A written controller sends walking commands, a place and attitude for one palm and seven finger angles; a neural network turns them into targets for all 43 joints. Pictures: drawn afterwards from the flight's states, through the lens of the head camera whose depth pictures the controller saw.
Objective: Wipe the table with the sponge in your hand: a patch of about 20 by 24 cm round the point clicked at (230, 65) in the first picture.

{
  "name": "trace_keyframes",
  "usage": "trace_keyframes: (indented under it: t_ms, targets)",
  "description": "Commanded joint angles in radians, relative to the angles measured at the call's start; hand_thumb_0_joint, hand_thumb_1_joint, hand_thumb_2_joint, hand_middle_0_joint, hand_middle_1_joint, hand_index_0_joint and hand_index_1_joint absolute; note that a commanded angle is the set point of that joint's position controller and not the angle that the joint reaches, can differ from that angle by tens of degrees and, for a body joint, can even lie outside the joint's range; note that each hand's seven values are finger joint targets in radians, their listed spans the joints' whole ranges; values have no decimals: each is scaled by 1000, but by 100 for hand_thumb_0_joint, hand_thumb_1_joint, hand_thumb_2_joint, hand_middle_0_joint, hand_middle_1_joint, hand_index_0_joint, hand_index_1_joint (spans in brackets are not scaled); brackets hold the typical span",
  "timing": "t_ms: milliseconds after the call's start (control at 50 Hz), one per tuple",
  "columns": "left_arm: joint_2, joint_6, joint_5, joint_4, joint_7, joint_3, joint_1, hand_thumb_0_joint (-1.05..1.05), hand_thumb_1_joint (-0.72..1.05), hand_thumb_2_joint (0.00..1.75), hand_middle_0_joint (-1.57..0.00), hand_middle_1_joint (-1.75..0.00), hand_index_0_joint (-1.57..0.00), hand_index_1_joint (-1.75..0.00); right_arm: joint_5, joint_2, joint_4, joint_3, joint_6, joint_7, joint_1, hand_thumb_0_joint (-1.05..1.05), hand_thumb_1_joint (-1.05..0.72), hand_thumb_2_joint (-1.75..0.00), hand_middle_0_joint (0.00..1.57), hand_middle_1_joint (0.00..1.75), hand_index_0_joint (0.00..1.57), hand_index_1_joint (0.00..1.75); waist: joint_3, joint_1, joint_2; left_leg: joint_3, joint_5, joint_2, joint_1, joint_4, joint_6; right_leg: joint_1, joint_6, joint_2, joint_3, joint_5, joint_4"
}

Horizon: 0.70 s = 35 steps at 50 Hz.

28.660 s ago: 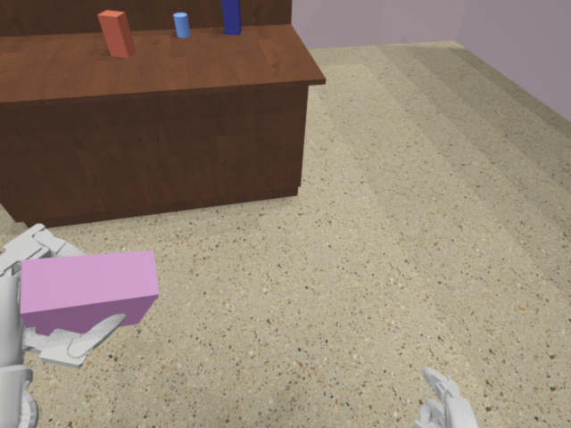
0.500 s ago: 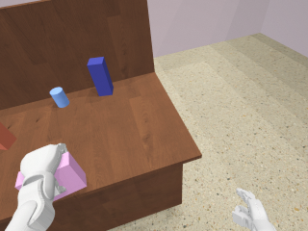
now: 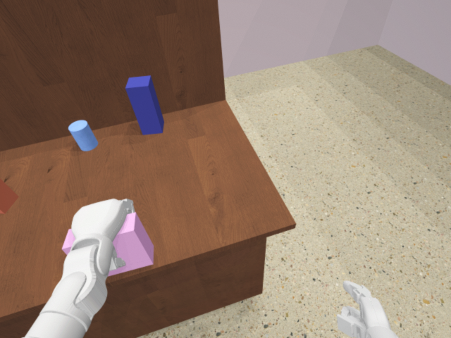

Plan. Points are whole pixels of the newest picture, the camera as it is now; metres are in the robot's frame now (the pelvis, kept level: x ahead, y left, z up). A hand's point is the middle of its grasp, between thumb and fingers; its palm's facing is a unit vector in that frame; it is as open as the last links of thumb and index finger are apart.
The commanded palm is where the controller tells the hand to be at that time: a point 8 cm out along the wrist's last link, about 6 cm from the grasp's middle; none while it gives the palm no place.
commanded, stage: move the sponge above the wiping area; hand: left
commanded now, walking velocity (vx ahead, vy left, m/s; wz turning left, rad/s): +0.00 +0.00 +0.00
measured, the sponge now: (115, 252) +0.27 +0.26 -0.01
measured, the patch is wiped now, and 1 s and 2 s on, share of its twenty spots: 0.00 0.00 0.00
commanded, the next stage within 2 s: none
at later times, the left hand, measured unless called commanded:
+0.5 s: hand (129, 225) +0.31 +0.23 +0.02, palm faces -0.10 -0.08 -0.99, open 9.1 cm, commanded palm +0.30 +0.26 +0.09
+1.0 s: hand (118, 220) +0.31 +0.25 +0.04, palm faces +0.02 -0.04 -1.00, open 9.1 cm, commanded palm +0.28 +0.28 +0.10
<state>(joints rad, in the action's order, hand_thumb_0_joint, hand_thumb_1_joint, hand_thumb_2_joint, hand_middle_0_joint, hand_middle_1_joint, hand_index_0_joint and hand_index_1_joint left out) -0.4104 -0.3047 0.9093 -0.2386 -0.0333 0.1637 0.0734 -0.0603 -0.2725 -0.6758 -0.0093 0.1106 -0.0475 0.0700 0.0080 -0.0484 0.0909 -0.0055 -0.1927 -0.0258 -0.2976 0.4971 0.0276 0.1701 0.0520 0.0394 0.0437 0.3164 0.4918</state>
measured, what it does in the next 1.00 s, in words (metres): stands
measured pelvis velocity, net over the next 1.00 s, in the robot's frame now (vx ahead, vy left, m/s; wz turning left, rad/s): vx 0.01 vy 0.00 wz -0.02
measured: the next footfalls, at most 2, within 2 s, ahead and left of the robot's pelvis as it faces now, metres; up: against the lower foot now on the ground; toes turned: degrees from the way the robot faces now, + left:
none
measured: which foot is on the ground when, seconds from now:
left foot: down 0.00-1.00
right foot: down 0.00-1.00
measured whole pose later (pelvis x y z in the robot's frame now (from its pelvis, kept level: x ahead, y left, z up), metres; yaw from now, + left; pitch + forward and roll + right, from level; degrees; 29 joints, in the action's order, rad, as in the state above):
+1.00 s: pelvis +0.01 +0.00 +0.00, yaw -1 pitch +2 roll +0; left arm -0.41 -0.15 0.99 -0.30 -0.24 0.10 0.09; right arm -0.05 -0.28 -0.71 0.04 0.12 -0.03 0.10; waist 0.04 -0.05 0.07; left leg 0.00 -0.23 -0.01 -0.35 0.55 0.02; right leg 0.23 0.06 0.05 0.03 0.35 0.54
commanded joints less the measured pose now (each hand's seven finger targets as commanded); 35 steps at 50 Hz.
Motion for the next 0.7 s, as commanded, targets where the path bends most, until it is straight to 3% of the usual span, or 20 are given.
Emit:
trace_keyframes:
  t_ms: [0,20,40,120,140,200,220,280,340,360,400,420,440,480,520,540,600,620,640,680]
  targets:
    - [-323,143,99,302,-162,-245,345,0,10,130,-120,-160,-120,-160,30,-99,133,58,-65,-3,-116,0,-90,-90,20,30,20,30,292,-23,34,-43,220,-15,229,-12,30,63,23,21,-66,-278,-52]
    - [-406,126,115,275,-199,-336,332,0,10,130,-120,-160,-120,-160,35,-115,118,61,-54,-2,-106,0,-90,-90,20,30,20,30,300,-45,63,-50,227,-14,207,-21,21,48,36,30,-88,-273,-47]
    - [-327,110,113,268,-228,-285,353,0,10,130,-120,-160,-120,-160,31,-100,127,58,-51,5,-118,0,-90,-90,20,30,20,30,295,-34,60,-39,226,-13,188,-15,17,50,31,23,-65,-269,-35]
    - [-299,-38,57,111,-276,-290,254,0,10,130,-120,-160,-120,-160,13,-123,104,61,-24,17,-161,0,-90,-90,20,30,20,30,266,-53,-13,-27,206,-14,132,-33,6,15,31,21,-87,-282,-50]
    - [-185,-71,29,96,-261,-189,247,0,10,130,-120,-160,-120,-160,3,-107,119,61,-25,21,-160,0,-90,-90,20,30,20,30,256,-32,-41,-12,203,-11,126,-31,11,5,15,9,-59,-301,-51]
    - [-160,-170,9,1,-179,-103,260,0,10,130,-120,-160,-120,-160,-21,-128,112,46,-6,17,-188,0,-90,-90,20,30,20,30,205,1,-137,-15,150,-22,96,-39,20,15,-1,4,-75,-297,-83]
    - [-151,-185,11,-9,-144,-72,286,0,10,130,-120,-160,-120,-160,-24,-132,115,42,2,10,-200,0,-90,-90,20,30,20,30,169,12,-125,-13,125,-27,97,-43,25,37,-1,4,-93,-280,-100]
    - [-133,-111,5,64,-66,-12,386,0,10,130,-120,-160,-120,-160,-25,-127,135,42,-12,0,-164,0,-90,-90,20,30,20,30,201,54,-131,-17,120,-30,128,-19,48,46,-9,-3,-83,-285,-100]
    - [-212,49,29,181,-64,-78,466,0,10,130,-120,-160,-120,-160,-2,-112,129,52,-44,-9,-110,0,-90,-90,20,30,20,30,289,51,-62,-24,170,-30,199,7,61,38,-4,2,-85,-328,-83]
    - [-275,100,51,184,-86,-147,455,0,10,130,-120,-160,-120,-160,7,-112,117,59,-53,-9,-94,0,-90,-90,20,30,20,30,306,34,-48,-24,201,-31,211,21,60,41,1,5,-88,-361,-73]
    - [-290,163,90,192,-144,-185,457,0,10,130,-120,-160,-120,-160,20,-110,105,67,-57,-6,-74,0,-90,-90,20,30,20,30,312,22,1,-31,239,-26,217,28,48,76,10,11,-77,-372,-46]
    - [-365,165,114,180,-178,-260,456,0,10,130,-120,-160,-120,-160,28,-121,91,72,-51,-6,-63,0,-90,-90,20,30,20,30,316,1,35,-34,239,-24,205,24,39,82,22,21,-92,-354,-39]
    - [-315,164,117,159,-212,-243,466,0,10,130,-120,-160,-120,-160,23,-110,94,75,-50,-3,-59,0,-90,-90,20,30,20,30,301,10,39,-28,231,-20,180,23,34,89,19,16,-68,-332,-23]
    - [-299,120,125,99,-274,-263,444,0,10,130,-120,-160,-120,-160,23,-111,91,80,-42,8,-60,0,-90,-90,20,30,20,30,317,-6,37,-20,242,-16,152,29,24,85,27,19,-62,-332,-7]
    - [-343,35,105,13,-313,-322,382,0,10,130,-120,-160,-120,-160,22,-126,80,76,-24,16,-93,0,-90,-90,20,30,20,30,312,-39,18,-17,238,-19,115,17,14,55,34,22,-82,-338,-14]
    - [-257,5,63,6,-316,-258,371,0,10,130,-120,-160,-120,-160,12,-112,93,77,-23,20,-97,0,-90,-90,20,30,20,30,324,-27,-26,-1,233,-18,102,17,16,14,17,10,-66,-366,-16]
    - [-199,-114,21,-91,-262,-181,287,0,10,130,-120,-160,-120,-160,-10,-124,99,66,-7,26,-145,0,-90,-90,20,30,20,30,298,-21,-111,6,214,-27,63,4,19,-32,-2,-2,-81,-424,-39]
    - [-227,-147,24,-118,-230,-184,277,0,10,130,-120,-160,-120,-160,-13,-141,93,62,5,24,-154,0,-90,-90,20,30,20,30,285,-17,-122,0,203,-32,58,-4,20,-36,1,0,-98,-426,-46]
    - [-142,-160,12,-101,-191,-91,290,0,10,130,-120,-160,-120,-160,-24,-131,115,59,10,21,-153,0,-90,-90,20,30,20,30,245,12,-140,7,189,-30,56,-7,27,-21,-9,-7,-84,-421,-55]
    - [-148,-155,10,-71,-125,-59,324,0,10,130,-120,-160,-120,-160,-29,-138,127,56,13,16,-152,0,-90,-90,20,30,20,30,222,34,-158,-1,172,-33,69,-1,40,-3,-14,-8,-95,-416,-73]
